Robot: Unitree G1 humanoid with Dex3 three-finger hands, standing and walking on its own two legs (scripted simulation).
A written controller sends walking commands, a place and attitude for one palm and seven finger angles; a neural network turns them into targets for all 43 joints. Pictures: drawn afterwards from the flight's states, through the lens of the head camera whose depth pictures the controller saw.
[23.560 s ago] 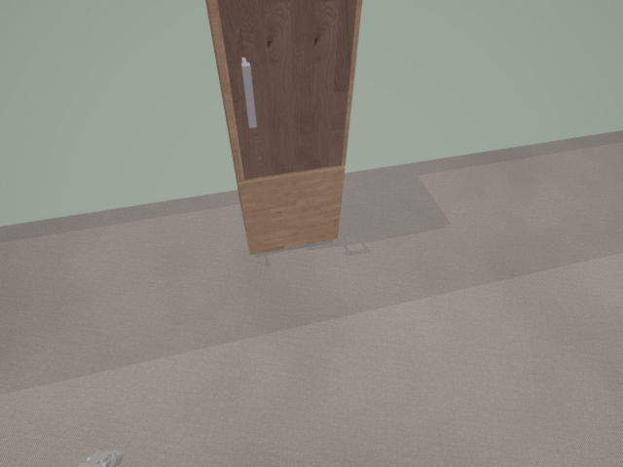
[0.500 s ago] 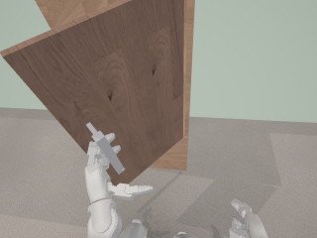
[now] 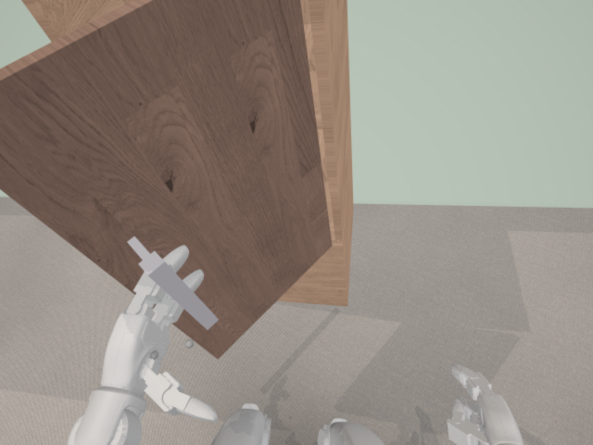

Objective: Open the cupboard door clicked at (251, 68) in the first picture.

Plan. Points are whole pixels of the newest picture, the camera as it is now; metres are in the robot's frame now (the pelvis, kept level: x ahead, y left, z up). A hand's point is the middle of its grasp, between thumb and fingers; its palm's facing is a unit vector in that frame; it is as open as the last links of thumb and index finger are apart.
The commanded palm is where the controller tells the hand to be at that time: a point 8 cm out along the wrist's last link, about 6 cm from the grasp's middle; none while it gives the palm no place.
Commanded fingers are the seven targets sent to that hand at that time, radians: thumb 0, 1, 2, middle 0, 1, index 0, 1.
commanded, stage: slide the hand sideways off the handle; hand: left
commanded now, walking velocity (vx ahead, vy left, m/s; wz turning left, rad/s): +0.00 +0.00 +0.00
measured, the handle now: (176, 286) +0.32 +0.15 +0.07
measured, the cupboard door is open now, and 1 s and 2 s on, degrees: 53 49 49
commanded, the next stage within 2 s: relax the arm and regain balance in 0.26 s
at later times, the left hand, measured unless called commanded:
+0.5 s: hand (178, 444) +0.15 +0.14 +0.01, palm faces -0.24 -0.69 -0.69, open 16.0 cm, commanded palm none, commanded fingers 0.00 -0.50 0.30 -0.15 -0.30 -0.15 -0.30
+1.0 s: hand out of the picture +0.18 -0.36 -0.01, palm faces -0.04 -0.93 -0.35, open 16.4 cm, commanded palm none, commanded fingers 0.00 -0.50 0.30 -0.15 -0.30 -0.15 -0.30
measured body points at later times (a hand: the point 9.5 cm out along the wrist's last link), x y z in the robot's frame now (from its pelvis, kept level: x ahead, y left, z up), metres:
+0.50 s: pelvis -0.03 -0.10 +0.06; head +0.11 -0.34 +0.42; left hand +0.16 +0.17 +0.05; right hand +0.06 -0.39 -0.20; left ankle -0.17 +0.20 -0.41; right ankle -0.01 +0.02 -0.60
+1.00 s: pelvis -0.05 -0.50 +0.04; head -0.08 -0.62 +0.47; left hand +0.18 -0.31 +0.01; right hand +0.04 -0.78 -0.13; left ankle -0.01 -0.24 -0.63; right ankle -0.01 -0.61 -0.55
